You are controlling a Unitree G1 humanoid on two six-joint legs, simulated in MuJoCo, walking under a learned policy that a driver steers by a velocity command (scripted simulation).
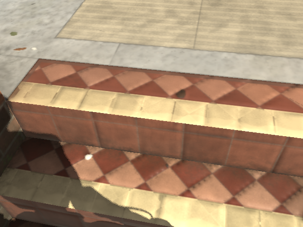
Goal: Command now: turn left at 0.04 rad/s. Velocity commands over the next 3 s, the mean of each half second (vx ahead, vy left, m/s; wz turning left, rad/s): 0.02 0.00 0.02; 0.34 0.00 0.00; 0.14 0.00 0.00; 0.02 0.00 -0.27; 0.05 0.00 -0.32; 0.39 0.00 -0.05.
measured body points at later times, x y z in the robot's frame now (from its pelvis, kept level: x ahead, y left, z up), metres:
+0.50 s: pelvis -0.01 -0.02 +0.00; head -0.01 -0.02 +0.45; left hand -0.02 +0.21 -0.16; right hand +0.04 -0.24 -0.15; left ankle +0.01 +0.08 -0.74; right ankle -0.03 -0.14 -0.74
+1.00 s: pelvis +0.09 +0.02 +0.01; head +0.11 +0.03 +0.45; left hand +0.32 +0.16 -0.07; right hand +0.00 -0.20 -0.14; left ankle +0.02 +0.10 -0.74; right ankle +0.12 -0.13 -0.36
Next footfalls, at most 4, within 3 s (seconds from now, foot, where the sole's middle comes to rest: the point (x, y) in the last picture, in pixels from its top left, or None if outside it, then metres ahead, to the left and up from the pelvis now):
1.10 right None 0.25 -0.08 -0.58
1.54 left None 0.32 0.16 -0.58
2.00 right None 0.24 -0.08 -0.58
2.46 left None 0.29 0.12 -0.58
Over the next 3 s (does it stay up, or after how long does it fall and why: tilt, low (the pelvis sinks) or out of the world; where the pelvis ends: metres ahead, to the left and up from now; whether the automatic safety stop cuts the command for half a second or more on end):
stays up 0.36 -0.15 0.25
